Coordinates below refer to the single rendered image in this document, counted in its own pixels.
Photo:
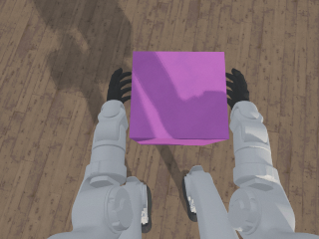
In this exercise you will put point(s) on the right robot hand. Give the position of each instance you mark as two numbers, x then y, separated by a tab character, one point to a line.
239	91

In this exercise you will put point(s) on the left robot hand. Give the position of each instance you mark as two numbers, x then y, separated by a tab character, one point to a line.
115	91

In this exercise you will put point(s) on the robot right shin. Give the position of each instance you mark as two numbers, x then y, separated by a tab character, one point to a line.
195	168

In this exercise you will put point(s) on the right robot upper arm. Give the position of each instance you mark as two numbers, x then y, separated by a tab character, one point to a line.
258	214

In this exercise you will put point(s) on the robot left forearm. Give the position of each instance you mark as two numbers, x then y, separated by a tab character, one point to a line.
107	163

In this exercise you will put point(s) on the left robot thigh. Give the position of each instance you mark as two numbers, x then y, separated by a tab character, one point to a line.
139	201

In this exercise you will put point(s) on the carton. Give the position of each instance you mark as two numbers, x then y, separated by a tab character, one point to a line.
178	98

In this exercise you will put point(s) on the robot right forearm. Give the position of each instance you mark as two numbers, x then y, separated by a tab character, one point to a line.
252	152

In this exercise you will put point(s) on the left robot upper arm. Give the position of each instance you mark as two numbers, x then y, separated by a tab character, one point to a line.
100	213

